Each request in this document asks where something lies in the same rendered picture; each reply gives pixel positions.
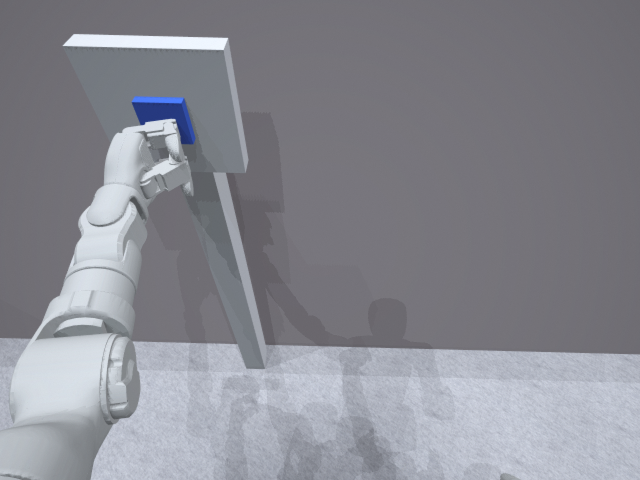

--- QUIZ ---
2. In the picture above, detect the left robot hand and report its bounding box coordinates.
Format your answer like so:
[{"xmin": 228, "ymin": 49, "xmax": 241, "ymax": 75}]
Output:
[{"xmin": 104, "ymin": 119, "xmax": 194, "ymax": 208}]

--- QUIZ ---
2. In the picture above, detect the robot left forearm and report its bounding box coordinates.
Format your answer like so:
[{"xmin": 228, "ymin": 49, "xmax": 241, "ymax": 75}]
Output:
[{"xmin": 9, "ymin": 184, "xmax": 149, "ymax": 423}]

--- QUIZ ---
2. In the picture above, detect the button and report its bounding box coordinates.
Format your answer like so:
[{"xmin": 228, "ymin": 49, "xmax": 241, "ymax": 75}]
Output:
[{"xmin": 132, "ymin": 96, "xmax": 196, "ymax": 144}]

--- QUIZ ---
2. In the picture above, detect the panel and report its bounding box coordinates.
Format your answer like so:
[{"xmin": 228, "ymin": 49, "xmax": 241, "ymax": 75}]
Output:
[{"xmin": 63, "ymin": 34, "xmax": 267, "ymax": 369}]

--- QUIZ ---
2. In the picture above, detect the robot left upper arm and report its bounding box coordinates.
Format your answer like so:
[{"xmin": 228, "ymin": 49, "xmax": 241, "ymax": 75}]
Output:
[{"xmin": 0, "ymin": 333, "xmax": 141, "ymax": 480}]

